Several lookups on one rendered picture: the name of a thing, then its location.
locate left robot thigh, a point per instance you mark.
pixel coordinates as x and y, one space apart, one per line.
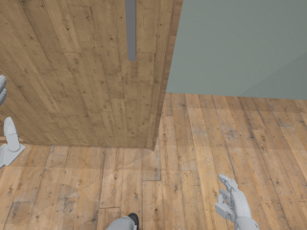
122 224

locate robot left foot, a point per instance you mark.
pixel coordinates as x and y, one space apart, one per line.
135 218

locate left robot hand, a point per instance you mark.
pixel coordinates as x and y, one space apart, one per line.
8 152

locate wardrobe door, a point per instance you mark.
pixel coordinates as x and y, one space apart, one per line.
69 79
2 129

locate right robot hand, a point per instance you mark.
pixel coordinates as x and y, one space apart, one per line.
236 205

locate handle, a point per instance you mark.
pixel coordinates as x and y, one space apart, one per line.
130 9

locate right robot forearm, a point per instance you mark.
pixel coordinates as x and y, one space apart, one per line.
245 223

